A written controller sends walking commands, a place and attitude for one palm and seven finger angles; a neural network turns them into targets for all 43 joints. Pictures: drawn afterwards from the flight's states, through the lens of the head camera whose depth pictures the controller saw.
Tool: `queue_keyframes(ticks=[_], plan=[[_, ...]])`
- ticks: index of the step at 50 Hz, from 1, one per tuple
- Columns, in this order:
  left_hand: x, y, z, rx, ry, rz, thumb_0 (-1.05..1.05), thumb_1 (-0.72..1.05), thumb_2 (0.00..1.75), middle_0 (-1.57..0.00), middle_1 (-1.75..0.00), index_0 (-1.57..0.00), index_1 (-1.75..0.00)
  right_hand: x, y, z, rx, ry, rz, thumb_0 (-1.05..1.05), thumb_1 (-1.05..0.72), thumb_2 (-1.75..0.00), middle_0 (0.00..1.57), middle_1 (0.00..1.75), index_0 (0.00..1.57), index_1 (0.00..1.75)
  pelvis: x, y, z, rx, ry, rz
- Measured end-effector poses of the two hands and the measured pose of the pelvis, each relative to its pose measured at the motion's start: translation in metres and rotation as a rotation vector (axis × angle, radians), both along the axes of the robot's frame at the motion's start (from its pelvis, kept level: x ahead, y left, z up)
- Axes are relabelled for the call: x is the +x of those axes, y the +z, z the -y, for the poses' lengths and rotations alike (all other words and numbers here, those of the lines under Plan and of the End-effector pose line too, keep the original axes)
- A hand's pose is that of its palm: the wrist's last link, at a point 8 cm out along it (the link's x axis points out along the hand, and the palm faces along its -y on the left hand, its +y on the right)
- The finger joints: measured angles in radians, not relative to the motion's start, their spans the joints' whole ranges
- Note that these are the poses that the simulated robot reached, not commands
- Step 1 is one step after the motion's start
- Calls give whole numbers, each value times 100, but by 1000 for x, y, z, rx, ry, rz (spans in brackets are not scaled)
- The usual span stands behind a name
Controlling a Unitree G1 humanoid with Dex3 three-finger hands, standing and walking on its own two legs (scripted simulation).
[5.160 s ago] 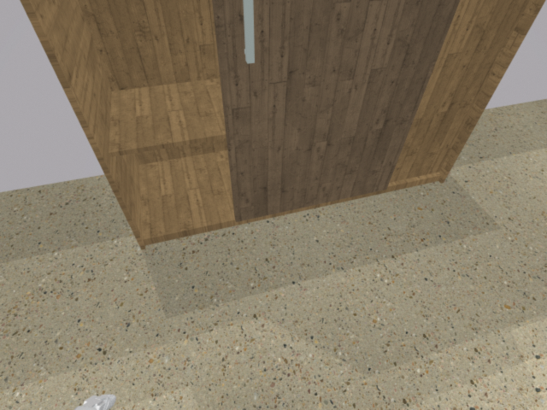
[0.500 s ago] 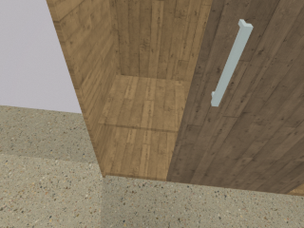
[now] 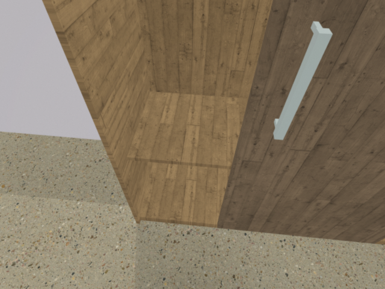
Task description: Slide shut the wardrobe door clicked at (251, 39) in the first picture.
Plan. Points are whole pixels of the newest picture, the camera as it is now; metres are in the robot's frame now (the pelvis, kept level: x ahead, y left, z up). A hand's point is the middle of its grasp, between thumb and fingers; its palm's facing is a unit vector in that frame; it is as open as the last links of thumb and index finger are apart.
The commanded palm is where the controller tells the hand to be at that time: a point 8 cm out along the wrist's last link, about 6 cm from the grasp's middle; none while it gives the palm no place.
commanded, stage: come to a stop and stand still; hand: right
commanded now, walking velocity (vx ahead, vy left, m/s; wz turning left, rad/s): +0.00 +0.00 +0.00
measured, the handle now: (294, 88) +0.49 -0.18 +0.18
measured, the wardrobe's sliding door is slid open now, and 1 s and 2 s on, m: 0.41 0.41 0.41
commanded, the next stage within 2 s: look again from close up in 0.62 s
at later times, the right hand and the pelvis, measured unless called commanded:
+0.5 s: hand out of the picture +0.04 -0.17 -0.17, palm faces +0.02 +0.98 -0.20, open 7.4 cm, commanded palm none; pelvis +0.04 +0.00 +0.00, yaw +0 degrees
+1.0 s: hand out of the picture +0.04 -0.16 -0.18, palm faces +0.04 +0.98 -0.19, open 7.4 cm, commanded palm none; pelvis +0.05 +0.00 +0.00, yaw -1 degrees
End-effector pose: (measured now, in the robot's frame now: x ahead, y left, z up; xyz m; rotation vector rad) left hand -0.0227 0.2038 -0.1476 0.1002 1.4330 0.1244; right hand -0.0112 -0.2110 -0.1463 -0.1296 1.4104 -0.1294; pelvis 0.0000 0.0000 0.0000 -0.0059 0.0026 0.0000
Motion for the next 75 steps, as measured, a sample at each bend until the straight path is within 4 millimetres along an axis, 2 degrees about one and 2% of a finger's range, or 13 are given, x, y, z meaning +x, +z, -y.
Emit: queue_keyframes(ticks=[12, 21, 36, 75], plan=[[53, 2, -14, 47, -29, 69, 2, 93, 90, -20, -30, -20, -30, 23, 1, 6, -13, -4, 6, 0, -91, -90, 20, 30, 20, 30, 23, 1, 4, -7, 2, 6], [72, 2, -17, 52, -42, 82, 1, 92, 90, -20, -30, -20, -30, 40, 3, 12, -30, -1, 23, 0, -91, -90, 20, 30, 20, 30, 34, 1, 3, -9, -1, 7], [69, 1, -17, 41, -39, 31, 1, 92, 90, -20, -30, -20, -30, 48, 3, 9, -34, -4, 7, 0, -90, -90, 20, 30, 20, 30, 46, 2, -1, -10, -4, 7], [65, 3, -13, 38, -43, 8, 1, 91, 90, -20, -30, -20, -30, 27, 2, -3, -11, -47, -39, 0, -90, -90, 20, 30, 20, 30, 51, 3, -3, -8, -18, 15]])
